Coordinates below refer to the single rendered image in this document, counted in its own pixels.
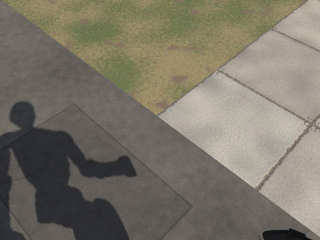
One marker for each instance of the right robot hand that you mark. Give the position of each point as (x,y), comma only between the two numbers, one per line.
(290,234)

